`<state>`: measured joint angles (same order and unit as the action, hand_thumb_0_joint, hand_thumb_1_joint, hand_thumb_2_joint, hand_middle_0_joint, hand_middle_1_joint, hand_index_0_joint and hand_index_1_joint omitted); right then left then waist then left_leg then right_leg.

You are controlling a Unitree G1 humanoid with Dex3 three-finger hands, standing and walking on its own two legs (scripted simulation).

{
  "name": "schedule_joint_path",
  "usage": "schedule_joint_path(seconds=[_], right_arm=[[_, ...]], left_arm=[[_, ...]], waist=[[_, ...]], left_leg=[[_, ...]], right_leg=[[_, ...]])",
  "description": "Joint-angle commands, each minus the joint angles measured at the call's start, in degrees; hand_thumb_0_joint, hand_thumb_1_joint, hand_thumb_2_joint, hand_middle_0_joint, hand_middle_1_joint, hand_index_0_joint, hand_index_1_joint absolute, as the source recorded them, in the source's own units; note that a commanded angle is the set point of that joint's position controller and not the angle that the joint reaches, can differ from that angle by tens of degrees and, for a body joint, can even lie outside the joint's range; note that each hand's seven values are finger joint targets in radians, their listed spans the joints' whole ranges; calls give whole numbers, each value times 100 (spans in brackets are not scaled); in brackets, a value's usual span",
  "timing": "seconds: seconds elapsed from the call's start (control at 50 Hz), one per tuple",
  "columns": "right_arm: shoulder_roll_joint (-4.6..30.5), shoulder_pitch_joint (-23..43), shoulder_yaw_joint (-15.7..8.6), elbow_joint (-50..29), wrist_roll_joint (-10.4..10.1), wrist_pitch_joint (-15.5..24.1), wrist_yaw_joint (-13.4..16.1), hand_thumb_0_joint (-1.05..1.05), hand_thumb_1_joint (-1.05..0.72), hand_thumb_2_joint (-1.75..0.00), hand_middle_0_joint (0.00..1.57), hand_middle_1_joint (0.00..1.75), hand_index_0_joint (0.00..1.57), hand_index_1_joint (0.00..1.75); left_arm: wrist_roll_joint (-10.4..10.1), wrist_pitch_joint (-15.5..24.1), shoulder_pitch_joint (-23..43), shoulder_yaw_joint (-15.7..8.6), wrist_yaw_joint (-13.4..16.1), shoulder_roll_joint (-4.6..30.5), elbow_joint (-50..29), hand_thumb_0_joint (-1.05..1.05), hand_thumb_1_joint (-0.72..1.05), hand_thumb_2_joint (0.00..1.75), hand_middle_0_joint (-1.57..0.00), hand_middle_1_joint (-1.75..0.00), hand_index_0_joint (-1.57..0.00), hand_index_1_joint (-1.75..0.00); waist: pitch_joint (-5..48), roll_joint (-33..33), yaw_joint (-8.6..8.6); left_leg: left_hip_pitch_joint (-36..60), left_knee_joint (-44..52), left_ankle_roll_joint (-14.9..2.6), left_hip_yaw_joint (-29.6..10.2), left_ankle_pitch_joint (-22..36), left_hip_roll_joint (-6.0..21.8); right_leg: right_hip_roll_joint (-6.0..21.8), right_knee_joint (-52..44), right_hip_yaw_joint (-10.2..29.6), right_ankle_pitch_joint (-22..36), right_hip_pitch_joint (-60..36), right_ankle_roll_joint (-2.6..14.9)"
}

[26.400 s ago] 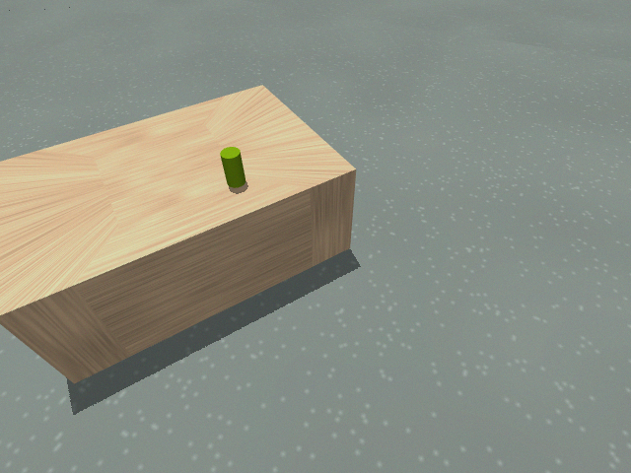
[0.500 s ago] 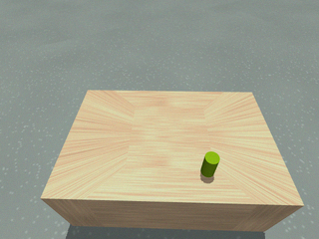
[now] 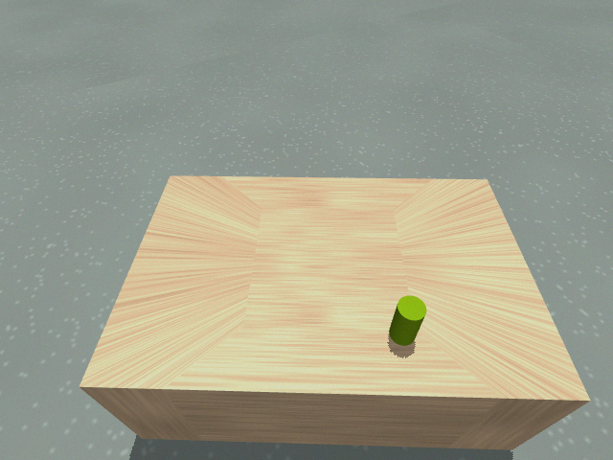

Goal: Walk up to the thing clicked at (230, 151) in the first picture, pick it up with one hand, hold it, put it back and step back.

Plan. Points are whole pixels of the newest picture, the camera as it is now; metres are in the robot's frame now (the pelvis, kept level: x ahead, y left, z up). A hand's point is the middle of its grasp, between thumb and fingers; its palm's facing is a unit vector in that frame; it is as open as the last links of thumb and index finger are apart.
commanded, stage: stand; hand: right
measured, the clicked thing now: (406, 321) +0.49 -0.21 -0.30
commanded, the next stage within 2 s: step back in 0.58 s
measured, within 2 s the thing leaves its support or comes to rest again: neither
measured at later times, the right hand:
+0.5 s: hand out of the picture +0.07 -0.25 -0.16, palm faces -0.03 +0.94 -0.35, open 7.4 cm
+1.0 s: hand out of the picture -0.02 -0.24 -0.16, palm faces -0.05 +0.89 -0.44, open 7.4 cm
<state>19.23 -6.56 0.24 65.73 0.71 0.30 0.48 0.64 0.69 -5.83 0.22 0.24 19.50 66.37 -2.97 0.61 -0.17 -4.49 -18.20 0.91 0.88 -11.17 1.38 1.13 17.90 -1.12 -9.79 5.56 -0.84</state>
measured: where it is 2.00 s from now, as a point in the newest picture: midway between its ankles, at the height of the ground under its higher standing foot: outside the picture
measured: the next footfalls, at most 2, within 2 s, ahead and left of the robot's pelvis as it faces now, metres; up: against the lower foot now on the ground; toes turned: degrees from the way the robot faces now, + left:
right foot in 1.26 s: -0.10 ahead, -0.09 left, +0.00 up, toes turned +1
left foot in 1.58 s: -0.16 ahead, +0.16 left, +0.00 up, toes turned -2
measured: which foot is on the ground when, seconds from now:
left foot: down 0.00-1.00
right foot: down 0.00-0.90, up 0.92-1.00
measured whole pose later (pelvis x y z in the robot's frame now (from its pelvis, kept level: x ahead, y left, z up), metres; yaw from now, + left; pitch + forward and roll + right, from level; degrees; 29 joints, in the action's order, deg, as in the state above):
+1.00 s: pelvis -0.07 +0.04 -0.03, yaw +2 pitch -1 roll -1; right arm 21.0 -10.0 -3.2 54.6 1.6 -2.1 -0.2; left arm 0.8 -3.6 0.7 -3.9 1.9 23.2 51.5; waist -11.2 3.4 1.7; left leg -17.6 -39.6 -2.2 -2.0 -21.0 -1.6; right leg -4.5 59.4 8.8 -31.2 27.9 1.0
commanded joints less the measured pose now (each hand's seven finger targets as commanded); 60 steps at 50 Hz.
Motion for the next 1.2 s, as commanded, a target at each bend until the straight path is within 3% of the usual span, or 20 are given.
schedule_joint_path(seconds=[0.0,0.52,0.54,0.56,0.62,0.68,0.72,0.74,0.78,0.82,0.84,0.86,0.88,0.9,0.92,0.96,0.98,1.04,1.1,1.18], right_arm=[[1257,216,-211,-268,17,131,63,0,-90,-90,20,30,20,30],[1252,161,-227,-318,19,128,31,0,-90,-90,20,30,20,30],[1243,230,-233,-337,11,123,31,0,-90,-90,20,30,20,30],[1577,372,-395,-477,-21,28,3,0,-90,-90,20,30,20,30],[1435,128,-455,-723,-104,-43,-4,0,-90,-90,20,30,20,30],[1355,66,-510,-957,-89,-162,-15,0,-90,-90,20,30,20,30],[1298,-186,-570,-1079,-45,-288,-35,0,-90,-90,20,30,20,30],[1316,-408,-586,-1145,-47,-329,-54,0,-90,-90,20,30,20,30],[1336,-672,-625,-1233,-92,-314,-77,0,-90,-90,20,30,20,30],[1338,-882,-655,-1182,-45,-233,-52,0,-90,-90,20,30,20,30],[1328,-914,-661,-1173,24,-188,-49,0,-90,-90,20,30,20,30],[1489,-780,-712,-1249,118,-135,-27,0,-90,-90,20,30,20,30],[1995,-615,-807,-1396,247,-79,-15,0,-90,-90,20,30,20,30],[2358,-456,-856,-1549,147,-57,-15,0,-90,-90,20,30,20,30],[2326,-319,-854,-1632,132,-47,9,0,-90,-90,20,30,20,30],[1860,43,-735,-1722,134,-27,121,0,-90,-90,20,30,20,30],[1775,58,-698,-1777,142,-26,152,0,-90,-90,20,30,20,30],[1595,-280,-685,-1820,128,-36,190,0,-90,-90,20,30,20,30],[1656,-570,-705,-1847,80,-50,207,0,-90,-90,20,30,20,30],[1771,-377,-696,-1976,39,-108,177,0,-90,-90,20,30,20,30]], left_arm=[[-9,80,196,-228,35,1139,-317,0,90,90,-20,-30,-20,-30],[-13,97,149,-234,35,1211,-413,0,90,90,-20,-30,-20,-30],[0,96,149,-237,39,1226,-420,0,90,90,-20,-30,-20,-30],[-94,26,127,-562,46,1575,-540,0,90,90,-20,-30,-20,-30],[-116,-23,-5,-634,73,1484,-823,0,90,90,-20,-30,-20,-30],[-59,-104,193,-694,67,1609,-1160,0,90,90,-20,-30,-20,-30],[73,-138,550,-747,96,1774,-1458,0,90,90,-20,-30,-20,-30],[127,-134,698,-774,102,1836,-1593,0,90,90,-20,-30,-20,-30],[147,-142,1023,-726,127,1710,-1773,0,90,90,-20,-30,-20,-30],[128,-189,1013,-676,126,1604,-1839,0,90,90,-20,-30,-20,-30],[78,-245,931,-656,105,1555,-1895,0,90,90,-20,-30,-20,-30],[33,-309,721,-621,95,1331,-1947,0,90,90,-20,-30,-20,-30],[-27,-332,511,-579,116,993,-2037,0,90,90,-20,-30,-20,-30],[16,-359,487,-646,181,1172,-2005,0,90,90,-20,-30,-20,-30],[52,-366,566,-653,227,1266,-1935,0,90,90,-20,-30,-20,-30],[-27,-353,341,-671,236,1309,-1853,0,90,90,-20,-30,-20,-30],[-51,-344,168,-680,222,1308,-1837,0,90,90,-20,-30,-20,-30],[-16,-317,222,-707,172,1280,-1960,0,90,90,-20,-30,-20,-30],[0,-265,366,-708,135,1232,-2148,0,90,90,-20,-30,-20,-30],[3,-202,-96,-733,82,1122,-2088,0,90,90,-20,-30,-20,-30]], waist=[[347,-155,8],[371,-118,31],[359,-116,18],[-238,-96,-17],[477,-15,56],[636,433,60],[503,1092,125],[449,1096,205],[461,1096,378],[626,850,380],[525,533,383],[430,-411,246],[405,-1515,74],[582,-1247,176],[677,-1088,231],[677,-774,-31],[615,-912,-104],[560,-754,96],[589,-764,311],[890,-1015,192]], left_leg=[[-96,315,-131,-436,976,635],[-113,336,-147,-452,801,637],[-89,338,-149,-471,870,643],[-539,-328,-360,-523,1797,556],[-481,-1042,-489,-376,2151,475],[-686,-2121,-412,-125,982,-29],[-1055,-3492,-398,-210,-1717,-403],[-1018,-3778,-448,-586,-2093,-215],[-1061,-3559,-522,-665,-1881,-84],[-1061,-2213,-425,-316,-1043,-114],[-921,-1306,-349,-122,-223,-154],[-909,-557,-426,-903,1081,331],[-461,-299,-808,-2550,2667,1403],[-762,-407,-1528,-2923,3191,1906],[-794,-410,-1651,-3067,3082,1935],[-283,-897,-1506,-2056,3269,1470],[-258,-1001,-1492,-1805,3288,1358],[179,-1127,-1536,-1630,3411,1259],[497,-1251,-1557,-1582,3427,1267],[103,-1453,-1334,-1406,2720,1157]], right_leg=[[649,-206,492,910,-121,134],[680,-236,506,784,-120,173],[660,-204,464,795,-87,176],[566,293,495,1537,345,207],[637,713,477,2018,141,502],[1223,463,1106,1904,539,997],[2000,214,1713,1798,999,1604],[2105,382,1679,1733,1296,1656],[1811,745,1304,1700,1410,1378],[1442,1362,983,1553,984,1052],[1139,1800,773,1123,1083,861],[523,2586,470,343,1230,609],[-458,3568,379,-1864,2244,316],[-673,4380,1031,-2823,2151,245],[-781,4918,1416,-2915,2155,236],[-682,5409,1428,-2327,2601,217],[-649,5464,1345,-2115,2607,181],[-598,5001,1125,-2084,2517,-12],[-505,3974,924,-2028,2390,-71],[-267,2112,355,-1503,1416,101]])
